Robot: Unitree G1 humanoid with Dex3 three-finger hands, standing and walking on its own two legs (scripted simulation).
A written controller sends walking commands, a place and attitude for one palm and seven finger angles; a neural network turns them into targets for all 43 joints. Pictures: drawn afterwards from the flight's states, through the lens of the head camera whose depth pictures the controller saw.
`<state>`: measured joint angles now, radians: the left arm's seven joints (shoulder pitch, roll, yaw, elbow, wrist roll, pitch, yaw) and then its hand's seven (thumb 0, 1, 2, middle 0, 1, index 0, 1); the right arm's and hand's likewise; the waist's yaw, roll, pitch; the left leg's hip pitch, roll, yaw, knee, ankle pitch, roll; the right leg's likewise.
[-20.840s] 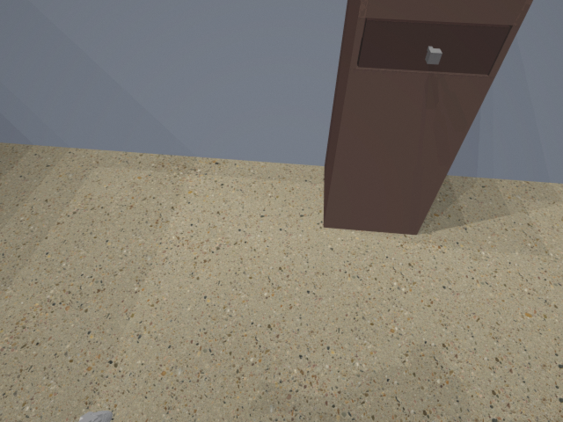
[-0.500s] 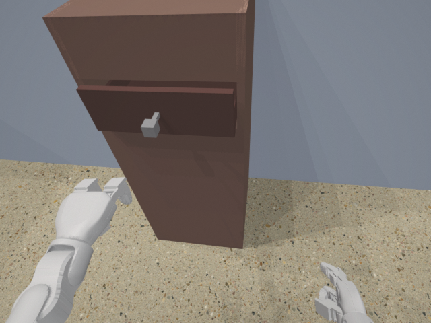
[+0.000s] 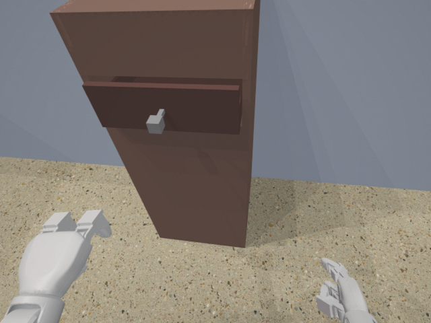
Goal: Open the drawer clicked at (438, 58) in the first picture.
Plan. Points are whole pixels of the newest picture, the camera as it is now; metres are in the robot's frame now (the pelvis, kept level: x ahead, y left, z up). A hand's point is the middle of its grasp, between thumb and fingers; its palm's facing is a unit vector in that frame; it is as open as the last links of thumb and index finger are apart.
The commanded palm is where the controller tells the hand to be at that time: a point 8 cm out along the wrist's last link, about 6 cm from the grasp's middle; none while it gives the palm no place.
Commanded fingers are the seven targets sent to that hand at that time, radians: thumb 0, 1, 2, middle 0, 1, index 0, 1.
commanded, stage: pull the drawer open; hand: left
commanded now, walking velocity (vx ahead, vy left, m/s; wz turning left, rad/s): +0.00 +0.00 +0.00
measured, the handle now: (158, 119) +0.53 +0.23 +0.08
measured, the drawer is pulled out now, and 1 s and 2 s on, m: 0.04 0.04 0.04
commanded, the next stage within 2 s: open the thumb to release the handle in 0.28 s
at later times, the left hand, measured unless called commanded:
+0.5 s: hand (82, 246) +0.20 +0.27 +0.06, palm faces +0.02 -0.04 -1.00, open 5.1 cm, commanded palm +0.18 +0.27 +0.12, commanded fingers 0.00 0.41 0.69 -0.37 -1.30 -0.37 -1.30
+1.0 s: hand (85, 247) +0.20 +0.26 +0.07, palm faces +0.04 -0.05 -1.00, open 13.3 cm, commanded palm +0.17 +0.26 +0.12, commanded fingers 0.00 -0.50 0.30 -0.30 -1.20 -0.30 -1.20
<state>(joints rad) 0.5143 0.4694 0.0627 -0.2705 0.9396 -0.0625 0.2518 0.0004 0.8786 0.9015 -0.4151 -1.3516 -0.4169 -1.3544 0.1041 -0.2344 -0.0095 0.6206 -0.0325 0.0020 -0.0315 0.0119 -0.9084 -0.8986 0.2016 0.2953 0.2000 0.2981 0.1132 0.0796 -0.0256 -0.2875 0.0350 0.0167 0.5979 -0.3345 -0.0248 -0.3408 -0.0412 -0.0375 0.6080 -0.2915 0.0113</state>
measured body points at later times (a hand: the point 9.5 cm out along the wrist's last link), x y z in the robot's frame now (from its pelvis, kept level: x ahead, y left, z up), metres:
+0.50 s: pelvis +0.01 +0.00 +0.00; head +0.03 -0.02 +0.45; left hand +0.20 +0.27 +0.12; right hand +0.22 -0.20 -0.10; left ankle -0.01 +0.14 -0.73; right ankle +0.02 -0.13 -0.73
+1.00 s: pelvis +0.02 +0.00 +0.00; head +0.05 -0.03 +0.45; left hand +0.19 +0.26 +0.12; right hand +0.24 -0.21 -0.10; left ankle -0.01 +0.14 -0.73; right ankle +0.02 -0.13 -0.73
